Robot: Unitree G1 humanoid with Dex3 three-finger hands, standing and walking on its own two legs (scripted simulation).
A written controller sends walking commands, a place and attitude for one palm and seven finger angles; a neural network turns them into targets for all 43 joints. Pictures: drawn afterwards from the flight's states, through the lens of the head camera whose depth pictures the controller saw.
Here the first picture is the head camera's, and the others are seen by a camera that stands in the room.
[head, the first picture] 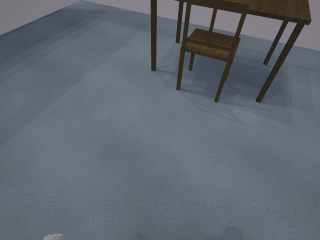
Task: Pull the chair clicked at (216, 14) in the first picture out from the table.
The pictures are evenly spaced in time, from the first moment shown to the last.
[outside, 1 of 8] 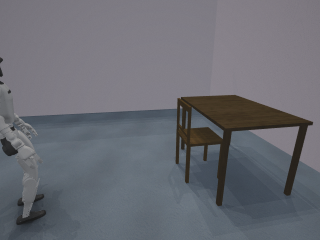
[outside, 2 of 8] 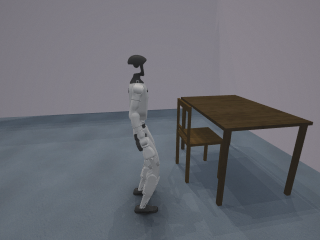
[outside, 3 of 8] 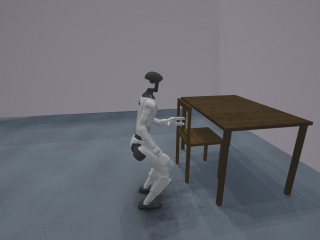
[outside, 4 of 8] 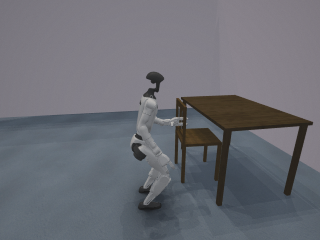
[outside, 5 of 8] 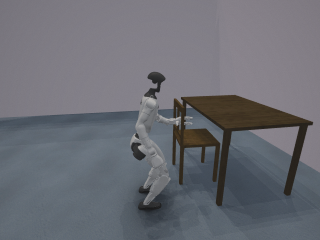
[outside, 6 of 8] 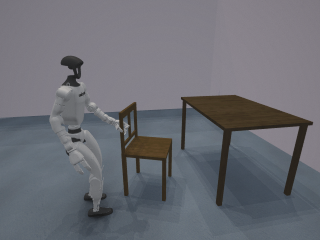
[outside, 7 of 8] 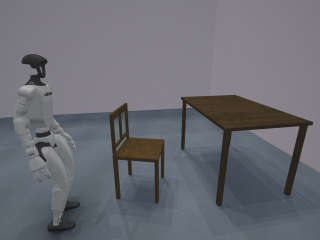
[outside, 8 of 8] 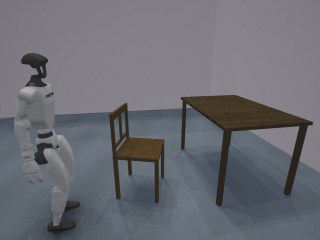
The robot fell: no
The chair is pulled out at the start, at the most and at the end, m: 0.00 0.67 0.66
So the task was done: yes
